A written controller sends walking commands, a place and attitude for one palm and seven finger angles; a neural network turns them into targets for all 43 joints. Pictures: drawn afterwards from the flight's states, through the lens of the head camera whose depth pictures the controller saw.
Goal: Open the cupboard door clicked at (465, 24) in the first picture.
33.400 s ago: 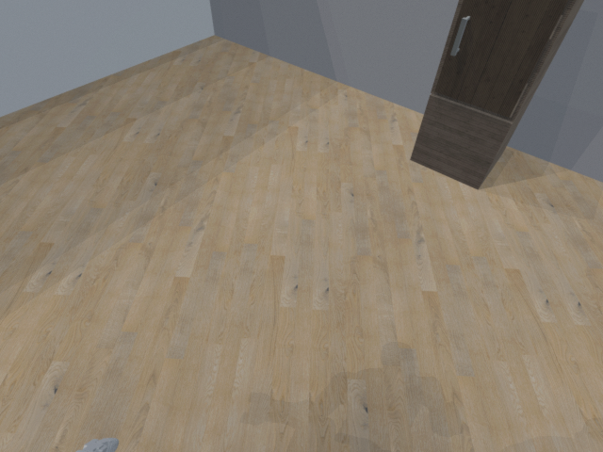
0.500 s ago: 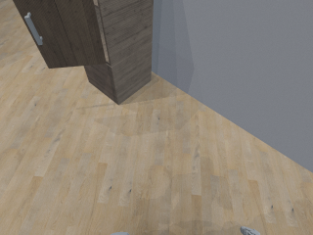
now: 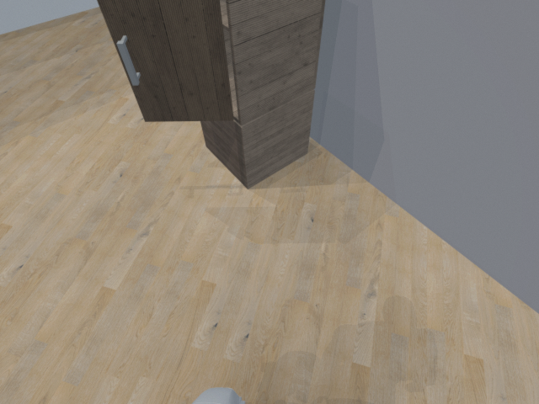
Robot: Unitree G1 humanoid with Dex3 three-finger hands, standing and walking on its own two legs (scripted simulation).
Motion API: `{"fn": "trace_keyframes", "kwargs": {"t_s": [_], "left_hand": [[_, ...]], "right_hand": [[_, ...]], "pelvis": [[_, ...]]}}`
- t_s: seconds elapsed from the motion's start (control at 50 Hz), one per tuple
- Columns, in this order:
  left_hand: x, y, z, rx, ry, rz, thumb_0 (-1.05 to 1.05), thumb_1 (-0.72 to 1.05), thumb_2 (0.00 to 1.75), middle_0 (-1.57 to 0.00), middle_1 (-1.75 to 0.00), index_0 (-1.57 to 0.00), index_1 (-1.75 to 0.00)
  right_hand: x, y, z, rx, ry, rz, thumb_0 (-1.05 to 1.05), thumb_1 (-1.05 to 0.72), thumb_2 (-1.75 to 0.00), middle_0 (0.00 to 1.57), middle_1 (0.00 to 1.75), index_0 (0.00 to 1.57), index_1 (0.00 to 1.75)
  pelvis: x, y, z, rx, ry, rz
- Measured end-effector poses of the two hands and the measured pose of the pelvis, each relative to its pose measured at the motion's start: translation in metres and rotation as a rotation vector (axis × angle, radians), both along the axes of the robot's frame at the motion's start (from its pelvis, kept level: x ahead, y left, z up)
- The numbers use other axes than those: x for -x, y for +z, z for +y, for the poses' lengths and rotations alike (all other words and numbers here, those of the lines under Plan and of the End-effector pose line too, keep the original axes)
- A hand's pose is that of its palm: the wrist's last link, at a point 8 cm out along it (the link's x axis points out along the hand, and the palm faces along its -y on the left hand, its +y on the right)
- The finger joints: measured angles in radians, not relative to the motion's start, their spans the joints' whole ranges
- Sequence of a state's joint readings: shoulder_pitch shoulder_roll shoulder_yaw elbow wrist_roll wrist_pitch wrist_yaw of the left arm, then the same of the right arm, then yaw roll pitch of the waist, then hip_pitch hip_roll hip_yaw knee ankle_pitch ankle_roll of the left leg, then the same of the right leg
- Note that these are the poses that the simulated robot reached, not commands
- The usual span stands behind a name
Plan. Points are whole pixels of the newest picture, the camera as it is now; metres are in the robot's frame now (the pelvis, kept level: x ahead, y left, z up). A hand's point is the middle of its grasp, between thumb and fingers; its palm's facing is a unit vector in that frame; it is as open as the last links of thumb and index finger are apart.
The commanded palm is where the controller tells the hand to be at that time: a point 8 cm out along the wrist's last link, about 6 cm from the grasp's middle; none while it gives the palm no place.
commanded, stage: take the last steps up to it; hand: left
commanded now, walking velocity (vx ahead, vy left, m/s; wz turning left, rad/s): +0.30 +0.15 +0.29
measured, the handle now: (130, 61) +1.05 +0.52 -0.08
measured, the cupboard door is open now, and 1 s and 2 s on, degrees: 52 52 52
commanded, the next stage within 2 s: come to a stop and stand still in 1.42 s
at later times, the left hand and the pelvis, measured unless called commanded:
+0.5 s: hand (125, 385) +0.16 +0.26 -0.16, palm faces +0.12 -0.97 -0.20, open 7.4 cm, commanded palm none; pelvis +0.10 +0.06 +0.00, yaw +5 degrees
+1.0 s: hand (131, 340) +0.23 +0.28 -0.16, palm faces +0.24 -0.95 -0.22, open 7.2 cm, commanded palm none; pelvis +0.28 +0.09 +0.01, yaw +9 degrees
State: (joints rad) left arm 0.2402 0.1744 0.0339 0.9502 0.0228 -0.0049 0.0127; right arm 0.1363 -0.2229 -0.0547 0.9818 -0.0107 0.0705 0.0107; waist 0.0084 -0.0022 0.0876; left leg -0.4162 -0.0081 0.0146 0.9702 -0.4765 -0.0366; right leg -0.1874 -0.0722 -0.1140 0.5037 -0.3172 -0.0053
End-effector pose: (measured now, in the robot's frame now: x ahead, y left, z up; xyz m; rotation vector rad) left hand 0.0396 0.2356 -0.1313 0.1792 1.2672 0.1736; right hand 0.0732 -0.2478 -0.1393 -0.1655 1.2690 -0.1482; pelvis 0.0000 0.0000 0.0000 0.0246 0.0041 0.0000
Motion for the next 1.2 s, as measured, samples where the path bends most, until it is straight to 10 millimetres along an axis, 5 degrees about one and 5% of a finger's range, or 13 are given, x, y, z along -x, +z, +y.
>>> {"fn": "trace_keyframes", "kwargs": {"t_s": [0.18, 0.26, 0.46, 0.58, 0.68, 0.76, 0.88, 1.08, 1.14, 1.2], "left_hand": [[0.05, -0.024, 0.022, 0.076, 0.144, 0.115, 0.0, 0.91, 0.9, -0.21, -0.29, -0.2, -0.3], [0.05, -0.033, 0.046, 0.074, 0.16, 0.183, 0.01, 0.91, 0.9, -0.2, -0.29, -0.2, -0.3], [-0.076, -0.004, 0.077, 0.034, 0.103, -0.016, 0.01, 0.91, 0.9, -0.2, -0.29, -0.19, -0.3], [-0.17, 0.003, 0.068, 0.02, 0.021, -0.107, 0.01, 0.91, 0.9, -0.2, -0.29, -0.19, -0.3], [-0.238, -0.002, 0.052, 0.013, -0.01, -0.211, 0.0, 0.91, 0.9, -0.2, -0.29, -0.2, -0.3], [-0.241, 0.002, 0.045, 0.022, 0.054, -0.202, 0.0, 0.91, 0.9, -0.2, -0.29, -0.2, -0.3], [-0.213, 0.006, 0.067, -0.004, 0.171, -0.084, -0.03, 0.96, 0.9, -0.21, -0.29, -0.2, -0.3], [-0.165, -0.018, 0.108, 0.065, 0.281, 0.217, -0.01, 0.93, 0.9, -0.2, -0.29, -0.2, -0.3], [-0.177, -0.029, 0.126, 0.079, 0.272, 0.273, 0.0, 0.92, 0.9, -0.2, -0.29, -0.2, -0.3], [-0.217, -0.027, 0.143, 0.074, 0.245, 0.236, 0.01, 0.92, 0.9, -0.2, -0.29, -0.2, -0.3]], "right_hand": [[-0.064, 0.014, 0.037, 0.033, 0.14, -0.069, 0.01, -0.9, -0.9, 0.2, 0.3, 0.2, 0.3], [-0.077, 0.014, 0.055, 0.059, 0.152, -0.121, 0.01, -0.9, -0.9, 0.2, 0.3, 0.2, 0.3], [-0.03, 0.009, 0.085, 0.002, 0.087, 0.103, 0.01, -0.9, -0.9, 0.2, 0.3, 0.2, 0.3], [-0.01, -0.003, 0.089, -0.043, 0.013, 0.242, 0.01, -0.9, -0.9, 0.2, 0.3, 0.2, 0.3], [-0.017, -0.019, 0.081, -0.064, -0.02, 0.345, 0.01, -0.9, -0.9, 0.2, 0.3, 0.2, 0.3], [-0.066, -0.016, 0.071, -0.044, 0.01, 0.329, 0.01, -0.9, -0.9, 0.2, 0.3, 0.2, 0.3], [-0.188, 0.0, 0.075, -0.02, 0.09, 0.14, 0.01, -0.91, -0.9, 0.2, 0.3, 0.2, 0.3], [-0.382, 0.012, 0.151, -0.005, 0.251, -0.163, 0.01, -0.91, -0.9, 0.2, 0.3, 0.2, 0.3], [-0.409, 0.009, 0.173, 0.015, 0.255, -0.219, 0.0, -0.91, -0.9, 0.2, 0.3, 0.2, 0.3], [-0.408, 0.009, 0.188, 0.011, 0.234, -0.182, 0.0, -0.91, -0.9, 0.2, 0.3, 0.2, 0.3]], "pelvis": [[-0.025, -0.006, 0.027, 0.012, 0.069, 0.0], [-0.036, -0.012, 0.044, 0.018, 0.071, -0.006], [-0.086, 0.005, 0.062, 0.026, 0.094, -0.002], [-0.129, -0.001, 0.059, 0.005, 0.088, -0.004], [-0.17, -0.017, 0.049, 0.001, 0.106, -0.018], [-0.196, -0.01, 0.05, 0.015, 0.138, -0.028], [-0.235, 0.006, 0.059, 0.01, 0.152, -0.005], [-0.31, -0.007, 0.124, 0.028, 0.143, -0.008], [-0.326, -0.017, 0.143, 0.021, 0.135, -0.014], [-0.342, -0.012, 0.153, 0.012, 0.123, -0.01]]}}
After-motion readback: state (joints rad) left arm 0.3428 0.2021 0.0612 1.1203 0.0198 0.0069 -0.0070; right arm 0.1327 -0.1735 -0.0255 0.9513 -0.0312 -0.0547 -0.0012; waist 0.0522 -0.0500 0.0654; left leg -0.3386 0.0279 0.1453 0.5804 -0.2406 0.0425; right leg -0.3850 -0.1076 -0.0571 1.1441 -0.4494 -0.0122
